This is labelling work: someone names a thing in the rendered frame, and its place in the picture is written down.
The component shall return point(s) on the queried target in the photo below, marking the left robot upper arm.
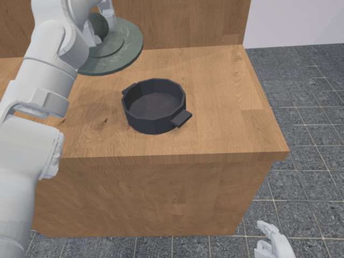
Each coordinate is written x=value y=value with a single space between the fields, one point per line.
x=29 y=151

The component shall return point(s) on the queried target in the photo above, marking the robot right hand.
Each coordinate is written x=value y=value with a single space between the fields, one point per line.
x=279 y=247

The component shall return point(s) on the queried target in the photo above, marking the knob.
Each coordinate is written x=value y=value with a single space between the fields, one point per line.
x=100 y=24

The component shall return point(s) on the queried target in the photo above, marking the robot left hand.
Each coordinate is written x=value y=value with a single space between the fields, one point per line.
x=107 y=11

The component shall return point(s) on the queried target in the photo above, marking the lid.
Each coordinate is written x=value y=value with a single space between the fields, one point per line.
x=118 y=50

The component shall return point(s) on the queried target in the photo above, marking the pot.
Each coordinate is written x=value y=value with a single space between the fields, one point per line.
x=155 y=106

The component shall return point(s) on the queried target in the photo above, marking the left robot forearm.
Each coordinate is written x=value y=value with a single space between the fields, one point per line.
x=57 y=50

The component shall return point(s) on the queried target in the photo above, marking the table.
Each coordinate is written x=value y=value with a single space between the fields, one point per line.
x=196 y=180

